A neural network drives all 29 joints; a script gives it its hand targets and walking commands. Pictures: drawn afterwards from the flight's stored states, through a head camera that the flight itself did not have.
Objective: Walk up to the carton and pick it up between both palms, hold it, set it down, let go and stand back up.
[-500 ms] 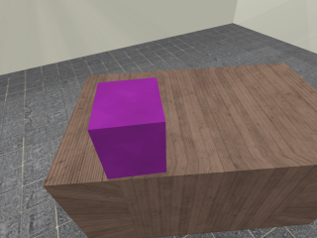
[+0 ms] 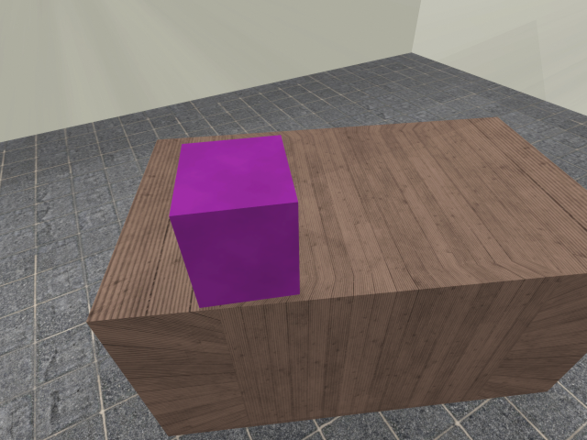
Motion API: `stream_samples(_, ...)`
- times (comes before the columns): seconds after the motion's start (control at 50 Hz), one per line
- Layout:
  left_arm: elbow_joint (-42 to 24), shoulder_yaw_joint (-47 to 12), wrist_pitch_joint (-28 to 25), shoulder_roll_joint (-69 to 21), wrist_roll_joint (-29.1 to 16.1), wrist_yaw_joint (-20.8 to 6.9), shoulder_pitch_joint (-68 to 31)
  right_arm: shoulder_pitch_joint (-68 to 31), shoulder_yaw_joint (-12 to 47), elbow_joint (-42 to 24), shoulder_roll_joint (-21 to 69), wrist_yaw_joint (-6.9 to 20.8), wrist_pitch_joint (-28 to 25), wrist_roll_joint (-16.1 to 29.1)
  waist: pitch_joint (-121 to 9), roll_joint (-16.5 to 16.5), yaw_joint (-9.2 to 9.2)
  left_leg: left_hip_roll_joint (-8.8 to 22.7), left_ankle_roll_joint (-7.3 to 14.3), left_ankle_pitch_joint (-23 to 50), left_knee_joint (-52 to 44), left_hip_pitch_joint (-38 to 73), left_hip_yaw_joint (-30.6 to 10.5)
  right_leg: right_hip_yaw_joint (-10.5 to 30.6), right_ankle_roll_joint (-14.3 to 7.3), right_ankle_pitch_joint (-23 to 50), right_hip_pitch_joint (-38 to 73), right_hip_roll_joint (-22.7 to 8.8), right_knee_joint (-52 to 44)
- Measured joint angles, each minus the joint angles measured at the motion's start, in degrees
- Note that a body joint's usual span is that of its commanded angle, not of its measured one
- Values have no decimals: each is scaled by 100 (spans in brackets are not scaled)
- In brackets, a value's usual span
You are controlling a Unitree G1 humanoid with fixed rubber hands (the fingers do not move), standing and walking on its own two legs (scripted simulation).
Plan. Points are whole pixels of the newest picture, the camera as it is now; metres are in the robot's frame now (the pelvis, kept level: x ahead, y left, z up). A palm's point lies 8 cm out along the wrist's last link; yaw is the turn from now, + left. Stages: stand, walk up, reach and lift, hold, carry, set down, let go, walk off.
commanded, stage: stand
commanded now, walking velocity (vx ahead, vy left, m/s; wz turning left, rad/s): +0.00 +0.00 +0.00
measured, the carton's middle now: (241, 219) +0.55 +0.10 -0.01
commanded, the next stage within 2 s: none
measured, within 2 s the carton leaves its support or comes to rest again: neither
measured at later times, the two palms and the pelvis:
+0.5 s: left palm out of the picture -0.09 +0.23 -0.16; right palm out of the picture -0.19 -0.15 -0.16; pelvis -0.07 +0.03 -0.01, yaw -1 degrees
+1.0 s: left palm out of the picture -0.22 +0.18 -0.15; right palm out of the picture -0.19 -0.17 -0.15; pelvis -0.13 +0.02 +0.00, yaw -1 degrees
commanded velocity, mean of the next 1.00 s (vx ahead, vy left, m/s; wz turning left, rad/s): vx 0.00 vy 0.00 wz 0.00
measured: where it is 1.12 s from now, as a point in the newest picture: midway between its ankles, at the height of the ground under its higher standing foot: outside the picture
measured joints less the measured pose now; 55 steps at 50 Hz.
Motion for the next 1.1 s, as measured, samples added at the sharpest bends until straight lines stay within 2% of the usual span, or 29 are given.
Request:
stream_samples(0.2, 31, 59, 18, -101, -8, 44, 125, -329, -110, -124, -23, -5, 80, 40, 51, 73, 124, -164, 137, -375, 202, -339, -52, 107, 54, -61, -334, -69, 124)
stream_samples(0.26, 18, 98, 56, -109, -23, 78, 109, -381, -122, -207, -58, 0, 77, 37, 102, 119, 155, -136, 233, -697, 710, -555, -31, 64, 77, 58, -398, -50, 101)
stream_samples(0.32, 41, 178, 152, -61, -31, 123, 41, -305, -135, -246, -61, -7, 45, 5, 30, 82, 124, -104, 294, -892, 1485, -552, 206, -40, 114, 351, -513, -49, 112)
stream_samples(0.36, 38, 242, 213, -15, -44, 145, -87, -190, -110, -254, -42, -33, -8, -24, -43, 88, 57, -63, 288, -937, 1129, -213, 252, -150, 152, 386, -669, 11, 228)
stream_samples(0.38, 24, 270, 230, 33, -51, 150, -184, -173, -90, -203, 14, -57, -24, -50, -43, -16, 27, -113, 292, -726, 979, -188, 260, -144, 174, 261, -784, -21, 390)
stream_samples(0.4, -5, 291, 242, 79, -46, 152, -248, -139, -64, -160, 80, -73, -22, -77, -47, -152, 20, -178, 319, -596, 961, -191, 321, -70, 162, -179, -868, -65, 583)
stream_samples(0.44, -74, 309, 253, 83, -8, 135, -286, -1, -44, -96, 135, -99, 4, -89, -166, -195, -30, -209, 373, -426, 820, -165, 353, -76, 194, -775, -1055, -89, 1227)
stream_samples(0.5, -160, 273, 172, 51, 5, 79, -324, 95, -13, 61, 208, -116, 50, -59, -230, -157, 13, -253, 430, -157, 392, 20, 372, -121, 263, -870, -1120, -179, 2469)
stream_samples(0.54, -181, 232, 102, 26, 14, 78, -306, 54, -3, 149, 263, -103, 49, -43, -241, -158, 64, -306, 451, 9, 155, 81, 391, -143, 291, -900, -915, -285, 2800)
stream_samples(0.58, -160, 177, 64, -7, -10, 108, -262, -63, 2, 188, 313, -81, 23, -32, -220, -177, 86, -369, 461, 135, 6, 76, 419, -168, 286, -989, -504, -406, 2427)
stream_samples(0.66, -5, 54, 19, -116, -83, 196, -125, -393, 6, 146, 374, -23, -19, -10, -88, -195, 58, -482, 458, 231, 12, -103, 537, -99, 210, -1267, 499, -538, 548)
stream_samples(0.68, 87, 18, 9, -200, -84, 213, -127, -490, -7, 138, 340, -2, -20, 9, -8, -50, 48, -410, 448, 262, 14, -107, 512, -121, 227, -1269, 566, -469, 377)
stream_samples(0.72, 189, -53, -50, -316, -96, 206, -68, -609, -30, 101, 304, 30, -44, 65, 129, 144, -7, -336, 425, 401, -144, -27, 425, -189, 248, -977, 648, -382, 195)
stream_samples(0.8, 277, -120, -180, -447, -75, 183, 74, -766, -58, 68, 267, 68, -51, 101, 341, 265, -7, -235, 378, 559, -259, -25, 322, -276, 212, -668, 708, -271, -33)
stream_samples(0.96, 330, -111, -125, -457, -61, 144, 166, -814, -69, -36, 158, 39, -7, 73, 502, 168, 53, -88, 299, 633, -142, -198, 208, -358, 133, -483, 652, -113, -150)
stream_samples(1.1, 222, -77, -98, -337, -35, 108, -11, -765, -46, -117, 111, 6, -1, 76, 485, 52, 105, -92, 287, 683, -128, -326, 147, -360, 122, -423, 512, -87, -114)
